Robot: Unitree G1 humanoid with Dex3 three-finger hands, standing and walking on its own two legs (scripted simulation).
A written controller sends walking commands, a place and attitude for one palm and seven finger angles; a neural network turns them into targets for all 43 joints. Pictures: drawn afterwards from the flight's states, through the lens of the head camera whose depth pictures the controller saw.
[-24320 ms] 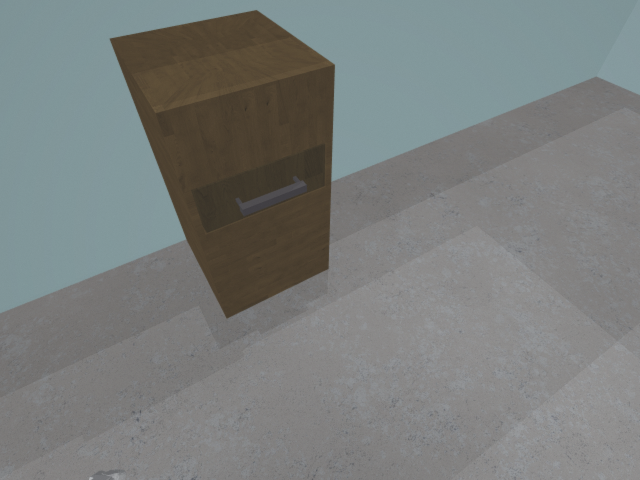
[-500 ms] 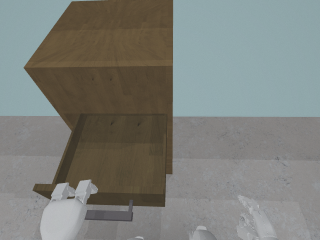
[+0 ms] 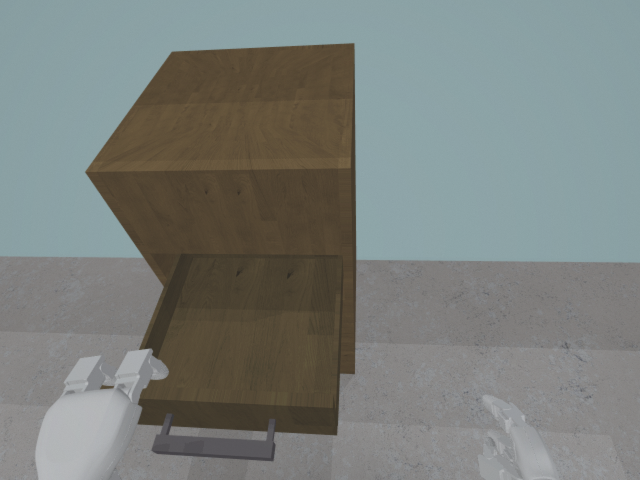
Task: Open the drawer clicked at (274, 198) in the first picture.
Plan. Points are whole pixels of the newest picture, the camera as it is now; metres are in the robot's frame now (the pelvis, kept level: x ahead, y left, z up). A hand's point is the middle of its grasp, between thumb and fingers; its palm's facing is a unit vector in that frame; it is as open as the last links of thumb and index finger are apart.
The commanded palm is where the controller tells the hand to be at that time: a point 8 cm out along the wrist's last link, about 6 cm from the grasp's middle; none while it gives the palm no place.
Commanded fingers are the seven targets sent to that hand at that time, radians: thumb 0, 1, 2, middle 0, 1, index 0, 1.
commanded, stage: draw the hand back to the body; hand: left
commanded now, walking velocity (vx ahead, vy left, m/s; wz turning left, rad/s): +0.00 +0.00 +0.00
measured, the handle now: (217, 434) +0.22 +0.22 -0.21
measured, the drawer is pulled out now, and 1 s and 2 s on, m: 0.29 0.29 0.29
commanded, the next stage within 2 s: step back with the hand held close in 1.10 s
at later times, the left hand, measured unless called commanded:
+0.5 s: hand (84, 373) +0.18 +0.24 +0.14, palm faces +0.35 -0.84 -0.42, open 12.1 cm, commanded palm +0.13 +0.27 +0.17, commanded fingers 0.00 0.23 0.62 -0.25 -0.73 -0.25 -0.73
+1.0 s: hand (32, 332) +0.19 +0.25 +0.20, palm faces +0.44 -0.79 -0.43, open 7.9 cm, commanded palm +0.14 +0.29 +0.22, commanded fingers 0.00 0.90 0.90 -0.20 -0.30 -0.20 -0.30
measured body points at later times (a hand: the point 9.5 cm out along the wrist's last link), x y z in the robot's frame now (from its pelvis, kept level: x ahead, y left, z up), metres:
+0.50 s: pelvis +0.02 +0.00 +0.03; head +0.01 -0.02 +0.48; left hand +0.16 +0.28 +0.17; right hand +0.20 -0.20 -0.05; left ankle -0.05 +0.12 -0.70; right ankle +0.04 -0.11 -0.70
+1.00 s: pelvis +0.02 +0.01 +0.04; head +0.01 -0.02 +0.49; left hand +0.16 +0.29 +0.23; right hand +0.21 -0.20 -0.05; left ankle -0.05 +0.12 -0.70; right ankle +0.04 -0.11 -0.70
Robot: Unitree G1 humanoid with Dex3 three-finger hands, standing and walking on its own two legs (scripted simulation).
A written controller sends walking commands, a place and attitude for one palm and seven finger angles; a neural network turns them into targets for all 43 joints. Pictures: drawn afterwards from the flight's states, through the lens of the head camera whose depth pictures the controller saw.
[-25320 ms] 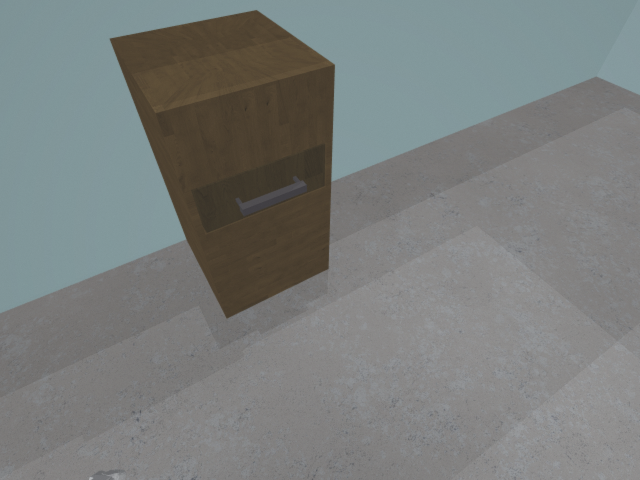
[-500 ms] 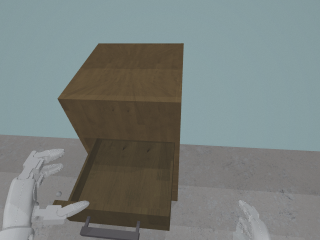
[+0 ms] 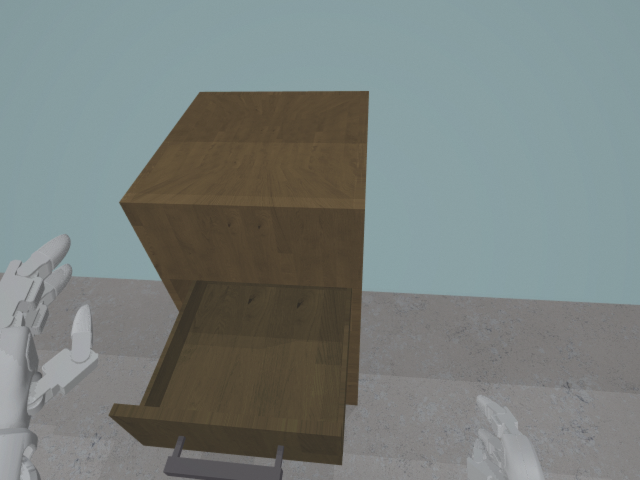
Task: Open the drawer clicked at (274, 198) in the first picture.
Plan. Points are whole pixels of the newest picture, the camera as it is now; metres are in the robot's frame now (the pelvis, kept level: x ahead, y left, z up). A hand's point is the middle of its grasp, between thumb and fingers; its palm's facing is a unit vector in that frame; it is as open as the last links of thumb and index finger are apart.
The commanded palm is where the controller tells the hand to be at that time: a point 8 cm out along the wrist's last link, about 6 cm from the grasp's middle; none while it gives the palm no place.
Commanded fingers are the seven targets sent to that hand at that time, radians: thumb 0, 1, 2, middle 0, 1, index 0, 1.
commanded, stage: draw the hand back to the body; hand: left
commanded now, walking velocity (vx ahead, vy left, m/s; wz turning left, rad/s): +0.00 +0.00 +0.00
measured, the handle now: (226, 458) +0.21 +0.21 -0.25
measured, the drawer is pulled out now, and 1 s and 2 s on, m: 0.29 0.29 0.29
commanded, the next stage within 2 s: step back with the hand held close in 0.10 s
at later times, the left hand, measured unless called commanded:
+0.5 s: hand (99, 349) +0.19 +0.24 +0.15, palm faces +0.27 -0.80 -0.53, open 7.4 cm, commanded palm +0.12 +0.29 +0.18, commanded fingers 0.00 0.90 0.90 -0.20 -0.30 -0.20 -0.30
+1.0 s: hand (37, 419) +0.12 +0.25 +0.16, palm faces +0.40 -0.80 -0.45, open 7.4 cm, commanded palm +0.06 +0.29 +0.18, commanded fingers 0.00 0.90 0.90 -0.20 -0.30 -0.20 -0.30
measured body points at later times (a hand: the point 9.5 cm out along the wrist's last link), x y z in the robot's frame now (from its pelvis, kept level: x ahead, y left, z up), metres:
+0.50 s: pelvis -0.02 +0.01 +0.00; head +0.02 +0.00 +0.45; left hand +0.17 +0.28 +0.18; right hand +0.16 -0.23 -0.09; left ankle -0.07 +0.12 -0.74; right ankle +0.02 -0.12 -0.74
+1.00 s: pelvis -0.08 +0.01 -0.01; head -0.05 +0.02 +0.44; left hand +0.10 +0.29 +0.19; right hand +0.09 -0.22 -0.08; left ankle -0.07 +0.12 -0.74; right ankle +0.02 -0.12 -0.74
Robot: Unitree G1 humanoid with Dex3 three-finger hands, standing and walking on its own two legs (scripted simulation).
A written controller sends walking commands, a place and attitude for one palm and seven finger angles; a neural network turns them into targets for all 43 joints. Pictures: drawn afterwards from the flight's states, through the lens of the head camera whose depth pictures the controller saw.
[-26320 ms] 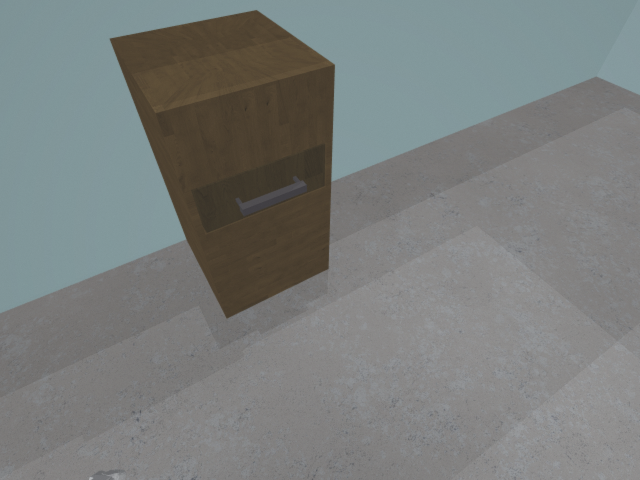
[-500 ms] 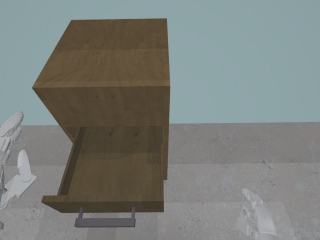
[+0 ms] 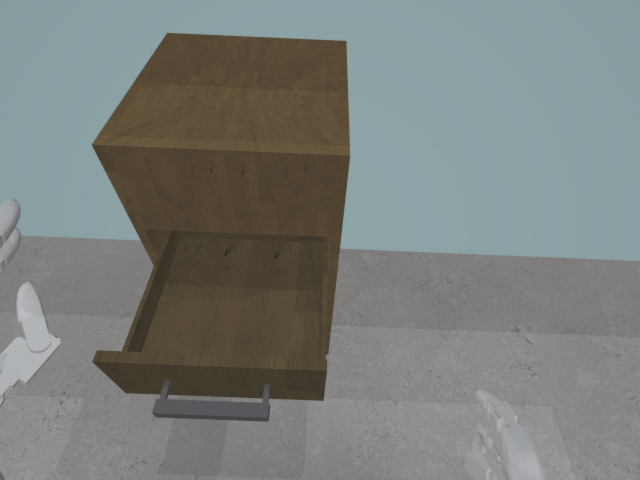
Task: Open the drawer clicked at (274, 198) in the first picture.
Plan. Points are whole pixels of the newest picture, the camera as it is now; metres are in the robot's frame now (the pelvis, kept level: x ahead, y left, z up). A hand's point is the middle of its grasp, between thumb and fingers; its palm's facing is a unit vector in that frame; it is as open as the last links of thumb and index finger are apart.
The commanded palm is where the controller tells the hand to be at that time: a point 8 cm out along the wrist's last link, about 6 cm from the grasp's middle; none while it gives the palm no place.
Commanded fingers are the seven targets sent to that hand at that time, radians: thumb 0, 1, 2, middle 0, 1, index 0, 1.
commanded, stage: step back with the hand held close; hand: left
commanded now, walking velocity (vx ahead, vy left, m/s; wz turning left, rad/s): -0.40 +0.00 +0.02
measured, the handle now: (214, 398) +0.28 +0.20 -0.24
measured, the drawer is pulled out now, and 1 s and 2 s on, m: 0.29 0.29 0.29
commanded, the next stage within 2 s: stop stepping back and stand still in 0.84 s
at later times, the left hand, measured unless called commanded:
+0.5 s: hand (44, 385) +0.16 +0.23 +0.17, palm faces +0.40 -0.78 -0.48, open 7.4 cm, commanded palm +0.09 +0.26 +0.19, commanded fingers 0.00 0.90 0.90 -0.20 -0.30 -0.20 -0.30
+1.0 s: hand out of the picture +0.07 +0.18 +0.18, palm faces +0.28 -0.83 -0.48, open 7.4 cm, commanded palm +0.00 +0.23 +0.19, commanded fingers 0.00 0.90 0.90 -0.20 -0.30 -0.20 -0.30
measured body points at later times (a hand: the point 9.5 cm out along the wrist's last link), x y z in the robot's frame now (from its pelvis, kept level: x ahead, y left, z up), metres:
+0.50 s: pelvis -0.03 -0.02 -0.01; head +0.01 +0.00 +0.44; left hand +0.13 +0.27 +0.20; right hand +0.14 -0.25 -0.09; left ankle +0.01 +0.10 -0.73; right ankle -0.01 -0.13 -0.73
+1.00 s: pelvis -0.14 -0.04 +0.00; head -0.09 -0.03 +0.44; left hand +0.05 +0.22 +0.20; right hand +0.04 -0.25 -0.08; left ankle -0.07 +0.12 -0.73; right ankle -0.16 -0.15 -0.73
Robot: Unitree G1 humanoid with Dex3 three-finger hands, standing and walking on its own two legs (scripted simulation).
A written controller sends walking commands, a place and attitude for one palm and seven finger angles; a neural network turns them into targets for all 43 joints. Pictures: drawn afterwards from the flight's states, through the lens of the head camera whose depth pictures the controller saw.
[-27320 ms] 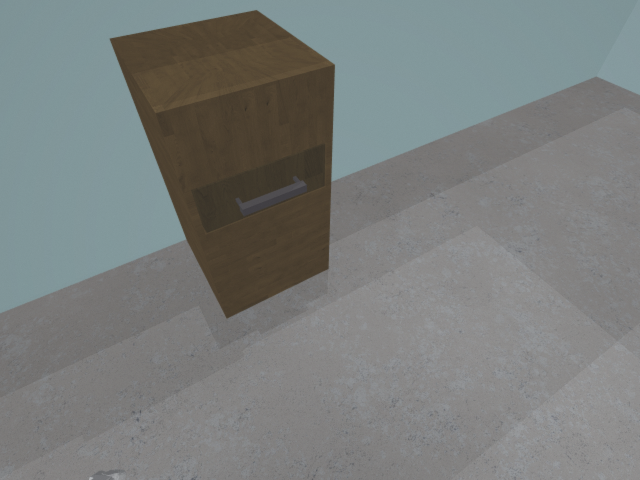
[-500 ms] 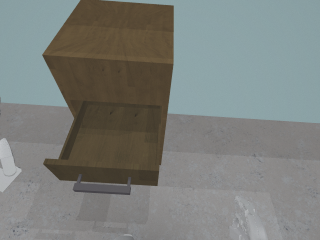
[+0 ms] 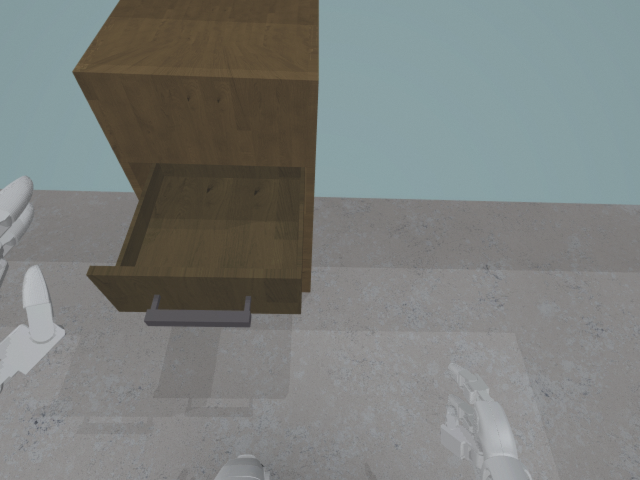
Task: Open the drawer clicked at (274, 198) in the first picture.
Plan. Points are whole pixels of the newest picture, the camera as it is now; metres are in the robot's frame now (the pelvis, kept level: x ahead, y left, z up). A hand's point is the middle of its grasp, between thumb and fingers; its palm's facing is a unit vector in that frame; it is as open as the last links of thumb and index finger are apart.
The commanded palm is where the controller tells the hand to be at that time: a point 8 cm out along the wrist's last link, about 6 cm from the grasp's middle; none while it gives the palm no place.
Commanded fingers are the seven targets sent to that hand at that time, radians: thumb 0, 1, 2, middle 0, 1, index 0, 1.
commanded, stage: stop stepping back and stand still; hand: left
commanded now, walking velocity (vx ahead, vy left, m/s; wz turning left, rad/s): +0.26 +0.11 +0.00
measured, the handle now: (200, 309) +0.41 +0.27 -0.24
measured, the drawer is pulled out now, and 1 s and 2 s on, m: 0.29 0.29 0.29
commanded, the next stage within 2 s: let the arm hang, fingers relaxed in 1.20 s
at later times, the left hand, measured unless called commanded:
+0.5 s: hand out of the picture +0.13 +0.24 +0.17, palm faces +0.39 -0.80 -0.45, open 7.4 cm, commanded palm +0.07 +0.28 +0.19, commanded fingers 0.00 0.90 0.90 -0.20 -0.30 -0.20 -0.30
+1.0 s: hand (34, 359) +0.18 +0.25 +0.16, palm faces +0.30 -0.83 -0.46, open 7.4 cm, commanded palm +0.11 +0.30 +0.19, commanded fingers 0.00 0.90 0.90 -0.20 -0.30 -0.20 -0.30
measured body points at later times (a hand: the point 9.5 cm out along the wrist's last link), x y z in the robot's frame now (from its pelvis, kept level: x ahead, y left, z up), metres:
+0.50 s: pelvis -0.05 +0.00 +0.01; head -0.06 +0.00 +0.46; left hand +0.10 +0.28 +0.20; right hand +0.10 -0.24 -0.07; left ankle -0.04 +0.11 -0.73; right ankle +0.00 -0.11 -0.73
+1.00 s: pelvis -0.01 +0.01 +0.01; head +0.03 +0.03 +0.46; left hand +0.16 +0.29 +0.18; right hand +0.16 -0.22 -0.07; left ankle -0.04 +0.11 -0.73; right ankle +0.00 -0.11 -0.73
